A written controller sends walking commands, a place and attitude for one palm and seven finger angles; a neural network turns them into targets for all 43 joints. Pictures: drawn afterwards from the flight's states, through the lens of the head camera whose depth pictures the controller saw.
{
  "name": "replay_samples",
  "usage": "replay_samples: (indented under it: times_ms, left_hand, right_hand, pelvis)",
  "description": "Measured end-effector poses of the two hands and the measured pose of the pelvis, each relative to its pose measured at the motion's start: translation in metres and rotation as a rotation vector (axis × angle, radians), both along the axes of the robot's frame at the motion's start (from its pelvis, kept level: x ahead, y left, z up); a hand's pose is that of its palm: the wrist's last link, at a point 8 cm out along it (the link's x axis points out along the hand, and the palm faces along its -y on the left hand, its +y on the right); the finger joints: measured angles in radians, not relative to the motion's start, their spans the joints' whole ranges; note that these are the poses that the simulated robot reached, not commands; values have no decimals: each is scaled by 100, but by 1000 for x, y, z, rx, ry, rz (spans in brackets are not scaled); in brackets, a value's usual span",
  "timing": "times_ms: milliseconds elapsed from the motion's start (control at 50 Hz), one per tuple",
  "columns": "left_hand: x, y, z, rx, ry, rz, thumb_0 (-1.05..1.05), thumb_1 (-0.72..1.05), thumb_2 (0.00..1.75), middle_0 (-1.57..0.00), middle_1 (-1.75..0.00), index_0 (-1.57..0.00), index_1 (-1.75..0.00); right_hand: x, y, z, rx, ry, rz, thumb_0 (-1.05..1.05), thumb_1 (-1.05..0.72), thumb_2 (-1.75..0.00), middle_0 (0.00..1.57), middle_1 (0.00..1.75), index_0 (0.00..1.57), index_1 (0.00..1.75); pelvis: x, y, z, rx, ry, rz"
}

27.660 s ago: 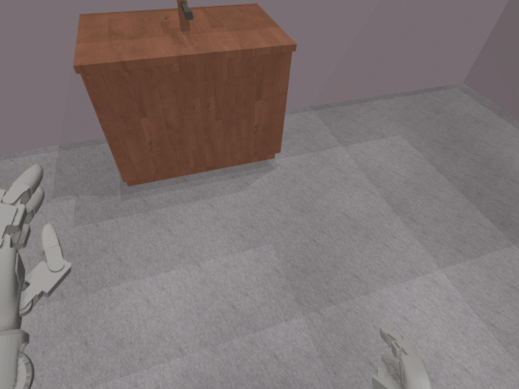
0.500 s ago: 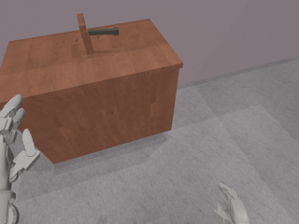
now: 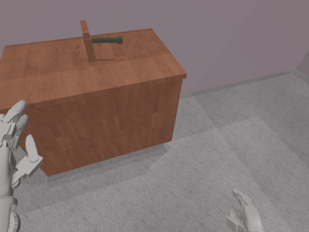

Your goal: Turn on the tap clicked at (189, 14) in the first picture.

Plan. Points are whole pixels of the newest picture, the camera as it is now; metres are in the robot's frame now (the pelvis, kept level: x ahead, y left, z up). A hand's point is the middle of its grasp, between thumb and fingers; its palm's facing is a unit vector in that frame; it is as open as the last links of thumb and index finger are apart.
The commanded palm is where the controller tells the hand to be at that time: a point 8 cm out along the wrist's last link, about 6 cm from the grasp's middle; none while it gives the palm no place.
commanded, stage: stand and check the lever's angle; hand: left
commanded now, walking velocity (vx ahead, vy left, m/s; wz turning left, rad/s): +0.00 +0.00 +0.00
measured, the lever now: (119, 39) +0.92 +0.24 +0.04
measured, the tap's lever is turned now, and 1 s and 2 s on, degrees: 76 76 76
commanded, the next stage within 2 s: stand and wait in 0.06 s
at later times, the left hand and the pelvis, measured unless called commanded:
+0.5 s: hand (29, 167) +0.20 +0.25 +0.15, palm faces +0.40 -0.85 -0.35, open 7.4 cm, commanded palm +0.14 +0.29 +0.17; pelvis -0.02 +0.01 +0.00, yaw +0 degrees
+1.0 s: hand (33, 162) +0.20 +0.25 +0.15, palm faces +0.40 -0.85 -0.35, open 7.4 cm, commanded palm +0.15 +0.29 +0.17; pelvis -0.01 +0.01 +0.00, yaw +0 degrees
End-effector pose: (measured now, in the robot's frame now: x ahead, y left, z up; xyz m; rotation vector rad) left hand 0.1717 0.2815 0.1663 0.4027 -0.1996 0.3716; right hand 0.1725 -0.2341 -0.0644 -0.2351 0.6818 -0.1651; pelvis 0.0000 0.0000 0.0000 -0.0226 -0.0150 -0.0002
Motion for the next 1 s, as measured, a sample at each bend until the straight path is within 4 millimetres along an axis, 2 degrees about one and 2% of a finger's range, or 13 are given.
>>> replay_samples:
  times_ms: [160, 400, 620, 860, 1000]
  left_hand:
    - [-11, 5, 8, 22, -20, 4, 2, 89, 90, -21, -30, -21, -30]
    - [-18, 11, -4, -7, 15, 22, 2, 89, 90, -20, -30, -21, -30]
    - [-17, 11, 4, 21, -2, 12, 2, 89, 90, -20, -30, -21, -30]
    - [-11, 9, -3, -9, 19, 24, 2, 89, 90, -20, -30, -21, -30]
    - [-8, 7, 2, 4, 7, 13, 2, 89, 90, -20, -30, -21, -30]
  right_hand:
    - [-14, 13, -6, 28, 14, 6, 1, -90, -90, 20, 30, 21, 29]
    - [-26, 21, -10, 32, 34, 17, 1, -90, -90, 20, 30, 21, 30]
    - [-18, 18, -6, 23, 19, 18, 1, -90, -90, 20, 30, 21, 30]
    - [-6, 17, -3, 22, 7, 26, 1, -90, -90, 20, 30, 21, 30]
    - [-3, 17, -3, 22, 6, 26, 1, -90, -90, 20, 30, 21, 30]
  pelvis:
    - [-9, 5, 1, -2, -3, 1]
    - [-17, 9, 2, -7, -5, 6]
    - [-15, 10, 2, -4, 0, 7]
    - [-9, 7, 2, -6, 2, 7]
    - [-6, 6, 2, -4, 5, 8]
